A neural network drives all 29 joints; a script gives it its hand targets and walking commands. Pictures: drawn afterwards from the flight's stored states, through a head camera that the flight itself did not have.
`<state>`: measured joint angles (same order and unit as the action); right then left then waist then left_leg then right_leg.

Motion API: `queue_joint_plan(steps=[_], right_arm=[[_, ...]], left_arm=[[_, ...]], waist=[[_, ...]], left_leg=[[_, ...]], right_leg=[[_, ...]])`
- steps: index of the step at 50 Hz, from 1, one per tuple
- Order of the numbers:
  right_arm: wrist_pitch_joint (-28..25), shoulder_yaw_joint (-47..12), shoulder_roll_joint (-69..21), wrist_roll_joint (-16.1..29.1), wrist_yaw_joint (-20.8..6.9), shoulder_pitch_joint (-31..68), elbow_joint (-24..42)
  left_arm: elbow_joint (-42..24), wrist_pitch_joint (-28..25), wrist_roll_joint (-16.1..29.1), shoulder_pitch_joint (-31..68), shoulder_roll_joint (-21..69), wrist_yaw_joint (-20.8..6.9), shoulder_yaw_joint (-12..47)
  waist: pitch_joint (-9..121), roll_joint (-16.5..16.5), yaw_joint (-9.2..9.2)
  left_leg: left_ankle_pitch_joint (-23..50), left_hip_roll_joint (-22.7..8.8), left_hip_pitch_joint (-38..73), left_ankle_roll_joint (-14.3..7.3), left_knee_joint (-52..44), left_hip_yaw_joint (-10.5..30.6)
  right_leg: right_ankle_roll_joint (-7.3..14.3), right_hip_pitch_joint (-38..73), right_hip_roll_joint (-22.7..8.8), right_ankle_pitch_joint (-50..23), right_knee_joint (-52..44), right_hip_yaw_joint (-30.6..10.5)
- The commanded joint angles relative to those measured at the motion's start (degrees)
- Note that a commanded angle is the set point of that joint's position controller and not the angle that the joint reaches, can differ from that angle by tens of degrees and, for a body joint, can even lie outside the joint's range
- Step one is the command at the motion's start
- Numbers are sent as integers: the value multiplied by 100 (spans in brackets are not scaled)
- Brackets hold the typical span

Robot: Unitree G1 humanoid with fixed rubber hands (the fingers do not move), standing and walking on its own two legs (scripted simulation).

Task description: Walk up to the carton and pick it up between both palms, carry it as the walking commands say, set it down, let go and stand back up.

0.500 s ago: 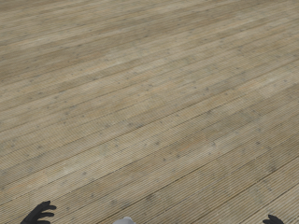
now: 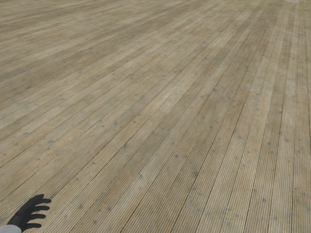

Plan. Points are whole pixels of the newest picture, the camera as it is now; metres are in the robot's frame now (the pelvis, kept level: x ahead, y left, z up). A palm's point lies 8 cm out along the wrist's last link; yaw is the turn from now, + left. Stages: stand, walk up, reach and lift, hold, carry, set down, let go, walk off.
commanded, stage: walk up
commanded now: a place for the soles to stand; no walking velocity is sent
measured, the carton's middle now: out of the picture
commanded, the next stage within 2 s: none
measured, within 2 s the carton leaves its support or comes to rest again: neither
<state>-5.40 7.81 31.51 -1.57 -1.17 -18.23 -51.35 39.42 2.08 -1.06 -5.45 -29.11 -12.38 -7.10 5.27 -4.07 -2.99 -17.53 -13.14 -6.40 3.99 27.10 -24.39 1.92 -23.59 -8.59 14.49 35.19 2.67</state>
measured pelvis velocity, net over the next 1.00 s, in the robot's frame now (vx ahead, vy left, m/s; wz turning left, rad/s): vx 0.38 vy -0.27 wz -0.71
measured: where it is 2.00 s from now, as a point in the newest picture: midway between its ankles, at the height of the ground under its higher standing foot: (252, 180)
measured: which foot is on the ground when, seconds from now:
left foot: down 0.00-0.02, up 0.04-0.34, down 0.36-0.84, up 0.86-1.00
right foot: down 0.00-0.36, up 0.38-0.82, down 0.84-1.00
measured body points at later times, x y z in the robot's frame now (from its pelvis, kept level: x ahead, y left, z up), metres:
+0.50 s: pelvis +0.20 -0.07 +0.00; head +0.22 -0.05 +0.45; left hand +0.45 +0.18 -0.10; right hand +0.17 -0.45 -0.05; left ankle +0.29 +0.01 -0.73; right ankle +0.16 -0.19 -0.68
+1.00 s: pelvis +0.38 -0.27 +0.00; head +0.40 -0.30 +0.45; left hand +0.69 -0.11 -0.09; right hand +0.23 -0.59 -0.10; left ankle +0.44 -0.14 -0.67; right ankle +0.35 -0.38 -0.73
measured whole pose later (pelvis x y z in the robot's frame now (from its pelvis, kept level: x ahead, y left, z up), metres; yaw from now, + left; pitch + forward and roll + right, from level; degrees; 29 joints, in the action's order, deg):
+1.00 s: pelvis +0.38 -0.27 +0.00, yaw -40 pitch +0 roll -1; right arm -7.7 3.0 27.2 -0.8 -1.7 -11.9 -55.3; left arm 50.8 -0.6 0.4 -6.9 -23.6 -6.4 -4.7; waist -2.9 1.9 0.4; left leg -23.6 -7.7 -23.9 -0.9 59.1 -4.4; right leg 2.3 -19.0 1.9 12.9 31.7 0.3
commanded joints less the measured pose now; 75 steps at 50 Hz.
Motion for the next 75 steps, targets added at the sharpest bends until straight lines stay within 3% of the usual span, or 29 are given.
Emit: queue_joint_plan(steps=[1, 2, 5, 11, 13, 15, 16, 17, 18, 20, 23, 27, 36, 38, 40, 41, 42, 43, 44, 45, 48, 52, 56, 57, 58, 59, 62, 69, 75], right_arm=[[-101, -6, 778, 74, -25, 1088, 682], [-128, -8, 904, 62, 8, 1342, 674], [-159, -24, 1038, 58, 48, 689, 349], [-227, -93, 807, 115, 186, 484, 416], [-303, -119, 656, 123, 210, 578, 516], [-372, -26, 734, 99, 288, -212, 298], [-385, 153, 1126, 51, 335, -735, 211], [-400, 313, 1721, -53, 375, -1086, 225], [-379, 320, 1820, -59, 373, -697, 351], [-366, 231, 1458, 10, 283, 673, 648], [-419, 152, 1095, 61, 224, 627, 424], [-508, 193, 1233, 52, 159, 517, 78], [-426, 281, 1441, 41, 108, 452, -220], [-337, 287, 1517, 64, 128, 490, -258], [-232, 227, 1480, 118, 121, 579, -248], [-196, 117, 1282, 128, 93, 622, -174], [-208, -121, 820, 105, 20, 730, -8], [-326, -211, 764, 150, 6, 712, 253], [-385, -128, 1097, 165, 19, 919, 212], [-403, -153, 1139, 138, -14, 785, 115], [-335, -172, 860, 72, 16, 292, -199], [-253, -167, 732, 92, 17, 380, -65], [-361, -31, 739, 120, 101, -250, -210], [-374, 133, 1119, 79, 164, -785, -250], [-410, 280, 1659, -37, 206, -1059, -176], [-419, 282, 1679, -10, 230, -635, -13], [-420, 101, 1215, 85, 193, 447, 174], [-480, 114, 1258, 91, 51, 554, -31], [-390, 178, 1323, 129, 33, 283, -206]], left_arm=[[94, -176, -123, -1294, -1884, 374, -479], [6, -150, -74, -720, -1958, 388, -499], [18, -219, 61, -242, -1480, 462, -308], [-113, -248, -77, 184, -1110, 356, -180], [-112, -250, -94, 313, -1042, 335, -151], [-124, -285, -34, 549, -894, 328, -81], [-195, -330, -55, 512, -630, 329, -7], [-370, -394, -107, 544, -279, 336, 87], [-291, -334, -222, 398, -577, 363, -15], [116, -200, -232, -131, -1267, 347, -159], [324, -167, -176, 161, -1082, 244, -140], [348, -203, -66, 693, -725, 109, -96], [385, -222, -6, 1467, -606, 35, -36], [473, -221, -10, 1230, -675, 120, -46], [741, -252, -36, 232, -843, 282, -116], [1025, -285, -96, -761, -1111, 405, -227], [1173, -291, -133, -1267, -1502, 550, -374], [943, -294, 19, -937, -1998, 609, -455], [924, -287, 161, -603, -1720, 652, -393], [887, -328, 227, -481, -1588, 713, -333], [696, -418, 188, 10, -1073, 729, -174], [500, -386, -2, 386, -931, 564, -110], [414, -393, -56, 466, -543, 530, 29], [364, -442, -63, 321, -297, 541, 113], [255, -506, -64, 216, -56, 556, 172], [283, -457, -125, 241, -458, 572, 79], [595, -450, -110, 93, -1035, 574, -83], [661, -349, 54, 486, -567, 304, -61], [596, -348, 30, 1017, -499, 200, -3]], waist=[[-126, -1531, 1351], [-564, -1638, 1145], [-504, -634, 603], [-343, -1173, 434], [-418, -1006, 367], [-22, -238, -144], [380, 629, -476], [648, 1950, -648], [340, 1449, -340], [39, 725, 259], [-420, 787, 183], [-646, 1068, 57], [-596, 1105, 188], [-412, 1061, 396], [159, 743, 928], [664, 198, 1418], [514, -1179, 1610], [490, -1611, 1215], [384, -695, 985], [249, -375, 801], [-45, -482, 425], [-553, -780, 322], [-263, 171, -103], [37, 1071, -433], [375, 2151, -547], [7, 1331, -401], [-284, 669, -28], [-870, 1101, 123], [-686, 1025, 158]], left_leg=[[-1334, 879, -3360, -419, 3207, 953], [-1499, 980, -4058, -409, 3343, 1829], [-924, 646, -3588, -428, 2712, 2215], [113, 1087, -2020, -395, 1200, 1936], [663, 1182, -1325, -506, 566, 1901], [1485, 1272, 715, -666, -256, 1916], [870, 580, 1927, -904, -461, 2815], [-619, -913, 2598, -1252, -1292, 4739], [-1967, -1624, 1996, -1450, -1700, 5429], [-2132, -1555, 548, -1576, -1574, 4638], [-1065, -968, -152, -1364, -1660, 3175], [-665, -792, -70, -1440, -1954, 2185], [1292, -543, 600, -1052, -1754, 979], [2477, -540, 676, -948, -1228, 765], [3534, -471, 259, -901, 499, 580], [3275, -117, -801, -689, 2097, 420], [-462, 439, -2754, -652, 3502, 812], [-1350, 1155, -4013, -486, 4133, 1448], [-890, 733, -3945, -589, 4211, 2128], [-661, 611, -3936, -619, 4177, 2099], [-688, 386, -2559, -471, 2706, 2220], [19, 688, -1433, -473, 1408, 1806], [1069, 888, 1280, -743, 521, 1798], [-187, 201, 2017, -1053, -78, 2653], [-2247, -1330, 2195, -1511, -1318, 4727], [-3377, -1783, 1603, -1731, -1841, 5447], [-2215, -1502, 569, -1775, -1558, 4305], [-831, -757, -199, -1400, -2059, 2005], [871, -470, 308, -1093, -1826, 1242]], right_leg=[[1143, 2576, -479, 2024, -2209, -2849], [1511, 2446, -675, 1728, -2524, -3738], [1264, 2383, -239, -77, -1731, -2266], [1290, 1227, -69, -421, -2033, -2256], [1109, 851, 46, -802, -1816, -2078], [656, -44, 438, -1429, -623, -1609], [360, -902, 753, -1248, 557, -1349], [70, -2028, 1223, 411, 1726, -975], [-45, -2240, 805, 1103, 2694, -1281], [-206, -1768, 284, 582, 2806, -1197], [-294, -1400, 4, 425, 2198, -913], [-279, -1582, -16, -645, 1566, -533], [-123, -884, 158, -1001, 174, 1], [-7, -338, 401, -606, -160, 183], [258, 1034, 749, -96, -529, 283], [515, 2627, 999, 335, -688, 191], [848, 3717, 143, 753, -869, -1499], [1458, 4108, -698, 608, -1833, -3962], [1634, 3792, -765, 324, -1782, -3824], [1482, 3589, -697, -204, -1517, -3169], [1208, 1835, -307, -1244, -1554, -1876], [1210, -55, -165, 854, -2086, -1781], [756, -1793, 428, 1179, -658, -1198], [452, -2344, 742, 921, 643, -780], [40, -2814, 1059, 1187, 2290, -373], [-56, -2811, 715, 903, 3136, -896], [-116, -2275, 171, 552, 3077, -881], [-214, -1461, 69, -840, 1076, -530], [-78, -629, 331, -1252, -99, 101]])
